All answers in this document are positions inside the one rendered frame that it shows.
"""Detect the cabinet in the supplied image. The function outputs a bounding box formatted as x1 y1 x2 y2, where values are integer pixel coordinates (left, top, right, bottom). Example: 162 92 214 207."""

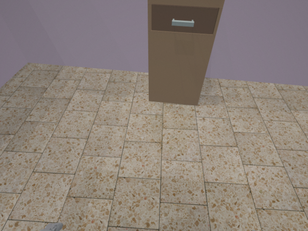
148 0 225 106

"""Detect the handle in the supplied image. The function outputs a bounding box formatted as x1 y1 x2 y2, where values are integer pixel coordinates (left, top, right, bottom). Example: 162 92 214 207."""
172 19 194 27

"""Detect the drawer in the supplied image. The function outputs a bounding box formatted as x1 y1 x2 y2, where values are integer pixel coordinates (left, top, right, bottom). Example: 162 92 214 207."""
152 4 218 34

